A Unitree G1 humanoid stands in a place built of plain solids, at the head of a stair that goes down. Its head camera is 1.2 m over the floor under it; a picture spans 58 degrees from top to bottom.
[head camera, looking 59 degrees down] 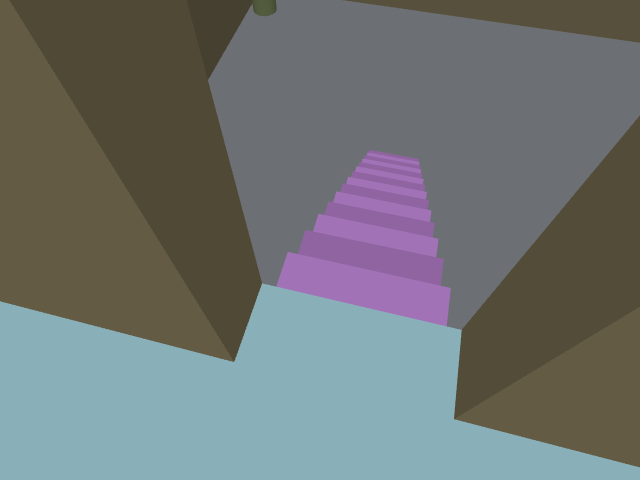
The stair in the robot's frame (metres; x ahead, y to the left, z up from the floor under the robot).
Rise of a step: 0.20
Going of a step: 0.23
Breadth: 0.60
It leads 14 degrees to the right of straight ahead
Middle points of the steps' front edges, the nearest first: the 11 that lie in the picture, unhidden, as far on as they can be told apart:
0.49 -0.12 0.00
0.72 -0.17 -0.20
0.94 -0.23 -0.40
1.16 -0.28 -0.59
1.38 -0.34 -0.79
1.60 -0.39 -0.98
1.82 -0.45 -1.18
2.04 -0.51 -1.38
2.26 -0.56 -1.57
2.48 -0.62 -1.77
2.70 -0.67 -1.97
